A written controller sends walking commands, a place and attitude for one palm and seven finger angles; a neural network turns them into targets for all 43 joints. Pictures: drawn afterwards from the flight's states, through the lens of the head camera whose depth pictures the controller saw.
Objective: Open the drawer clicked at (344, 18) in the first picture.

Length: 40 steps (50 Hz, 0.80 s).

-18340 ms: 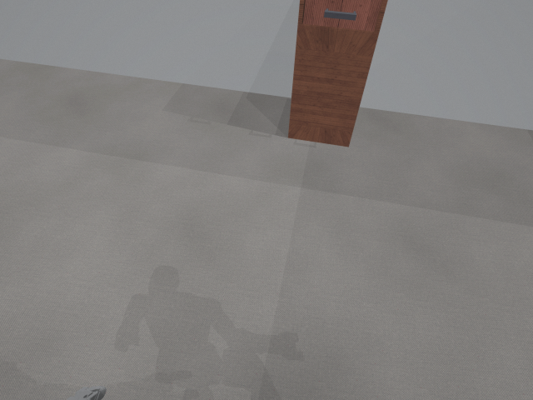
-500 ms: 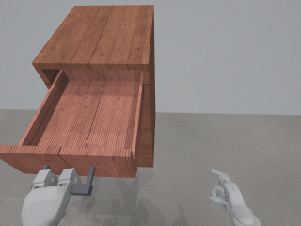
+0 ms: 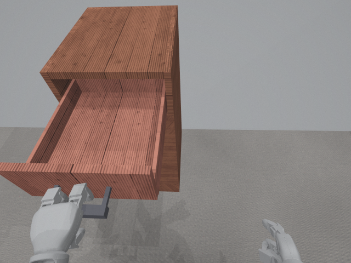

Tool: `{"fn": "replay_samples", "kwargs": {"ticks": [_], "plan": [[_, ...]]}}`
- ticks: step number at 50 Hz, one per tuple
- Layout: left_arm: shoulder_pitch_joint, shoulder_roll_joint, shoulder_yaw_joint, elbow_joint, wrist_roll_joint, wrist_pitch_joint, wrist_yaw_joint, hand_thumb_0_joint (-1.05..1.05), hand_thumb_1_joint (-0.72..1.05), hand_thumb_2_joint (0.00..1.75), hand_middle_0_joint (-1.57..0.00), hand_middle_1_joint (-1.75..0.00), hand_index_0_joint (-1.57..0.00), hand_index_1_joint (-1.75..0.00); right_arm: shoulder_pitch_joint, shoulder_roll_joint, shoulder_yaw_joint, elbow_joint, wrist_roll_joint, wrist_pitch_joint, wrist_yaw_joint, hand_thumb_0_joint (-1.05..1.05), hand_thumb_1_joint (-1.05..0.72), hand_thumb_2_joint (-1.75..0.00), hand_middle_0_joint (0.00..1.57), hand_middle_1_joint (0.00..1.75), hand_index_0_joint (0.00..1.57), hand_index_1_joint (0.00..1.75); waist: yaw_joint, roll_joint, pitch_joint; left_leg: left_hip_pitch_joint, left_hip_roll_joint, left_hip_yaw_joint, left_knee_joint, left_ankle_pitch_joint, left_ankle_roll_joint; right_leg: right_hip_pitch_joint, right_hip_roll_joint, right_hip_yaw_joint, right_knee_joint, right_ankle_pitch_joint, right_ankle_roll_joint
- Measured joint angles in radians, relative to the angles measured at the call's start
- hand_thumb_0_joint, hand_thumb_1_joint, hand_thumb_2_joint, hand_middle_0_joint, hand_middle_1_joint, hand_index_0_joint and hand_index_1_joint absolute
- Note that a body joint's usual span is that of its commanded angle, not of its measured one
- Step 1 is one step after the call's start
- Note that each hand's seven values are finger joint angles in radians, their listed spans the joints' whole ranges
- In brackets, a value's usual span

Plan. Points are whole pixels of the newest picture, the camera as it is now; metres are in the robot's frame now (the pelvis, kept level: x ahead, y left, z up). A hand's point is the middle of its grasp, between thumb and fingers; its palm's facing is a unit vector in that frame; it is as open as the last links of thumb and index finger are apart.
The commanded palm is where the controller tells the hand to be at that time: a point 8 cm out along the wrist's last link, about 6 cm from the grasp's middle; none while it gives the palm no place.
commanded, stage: open the thumb to release the handle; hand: left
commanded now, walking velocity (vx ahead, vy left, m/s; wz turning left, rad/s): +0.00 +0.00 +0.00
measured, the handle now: (78, 200) +0.24 +0.25 +0.02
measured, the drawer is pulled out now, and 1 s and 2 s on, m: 0.30 0.30 0.30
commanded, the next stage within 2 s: lift the hand off the handle in 0.14 s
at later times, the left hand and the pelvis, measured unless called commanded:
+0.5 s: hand (78, 224) +0.19 +0.24 +0.00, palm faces +0.01 -0.05 -1.00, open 13.6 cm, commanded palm +0.18 +0.24 +0.04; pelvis -0.01 +0.00 +0.00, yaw +1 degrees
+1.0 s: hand (65, 215) +0.20 +0.24 +0.05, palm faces +0.05 -0.06 -1.00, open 13.3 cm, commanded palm +0.18 +0.24 +0.11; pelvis -0.01 +0.00 +0.02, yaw +1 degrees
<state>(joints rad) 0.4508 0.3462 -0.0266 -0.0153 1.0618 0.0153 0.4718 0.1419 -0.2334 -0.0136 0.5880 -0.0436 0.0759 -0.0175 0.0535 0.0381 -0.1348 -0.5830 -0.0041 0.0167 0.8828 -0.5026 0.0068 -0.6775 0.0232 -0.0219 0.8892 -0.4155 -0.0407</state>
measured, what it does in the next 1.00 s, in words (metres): stands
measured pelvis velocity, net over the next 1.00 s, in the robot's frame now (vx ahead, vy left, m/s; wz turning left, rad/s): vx -0.01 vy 0.00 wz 0.02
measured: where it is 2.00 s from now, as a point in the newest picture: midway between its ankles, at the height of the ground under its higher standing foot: outside the picture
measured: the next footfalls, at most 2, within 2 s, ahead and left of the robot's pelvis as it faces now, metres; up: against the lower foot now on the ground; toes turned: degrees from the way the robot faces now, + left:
none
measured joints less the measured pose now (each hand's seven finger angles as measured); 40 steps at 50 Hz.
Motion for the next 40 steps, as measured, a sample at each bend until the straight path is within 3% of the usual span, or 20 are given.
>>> {"fn": "replay_samples", "kwargs": {"ticks": [7,13,21,28,40], "plan": [[-0.036,0.001,0.001,0.032,0.006,-0.021,-0.017,0.0,-0.23,0.42,-0.33,-1.23,-0.34,-1.23,-0.016,0.003,0.001,-0.005,-0.001,-0.016,-0.005,0.01,-0.9,-0.9,0.2,0.29,0.2,0.3,0.008,-0.003,0.007,0.012,-0.001,-0.007,-0.014,0.018,-0.003,0.015,-0.002,-0.006,-0.016,0.016,-0.004],[-0.074,-0.009,-0.013,0.057,0.023,-0.022,-0.012,0.0,-0.41,0.34,-0.32,-1.21,-0.32,-1.21,-0.025,0.002,-0.002,-0.005,-0.002,-0.021,-0.007,0.01,-0.9,-0.9,0.2,0.29,0.2,0.3,0.02,-0.003,0.01,0.003,-0.006,-0.013,-0.008,0.021,-0.004,0.01,-0.007,-0.012,-0.01,0.016,-0.004],[-0.108,-0.027,-0.037,0.073,0.036,-0.009,-0.012,0.0,-0.48,0.31,-0.31,-1.2,-0.33,-1.21,-0.025,0.012,0.001,0.002,-0.002,-0.021,-0.009,0.01,-0.9,-0.9,0.2,0.3,0.2,0.3,0.025,0.0,0.007,-0.002,-0.007,-0.012,-0.006,0.022,-0.005,0.003,-0.008,-0.011,-0.005,0.015,-0.005],[-0.141,-0.007,-0.046,0.098,0.034,-0.018,-0.007,0.0,-0.49,0.31,-0.32,-1.2,-0.36,-1.26,-0.019,0.014,0.005,0.022,0.004,-0.016,-0.023,0.01,-0.9,-0.9,0.2,0.3,0.2,0.3,0.031,0.0,0.015,0.002,-0.009,-0.018,-0.015,0.029,-0.006,0.008,-0.01,-0.017,-0.013,0.019,-0.006],[-0.125,0.025,-0.031,0.055,-0.007,-0.021,-0.064,0.0,-0.49,0.31,-0.32,-1.2,-0.4,-1.23,-0.017,0.009,0.001,0.022,0.009,-0.021,-0.04,0.02,-0.9,-0.9,0.2,0.3,0.2,0.3,0.022,0.011,0.035,0.071,-0.007,-0.018,-0.076,0.054,-0.008,0.075,-0.008,-0.015,-0.069,0.042,-0.007]]}}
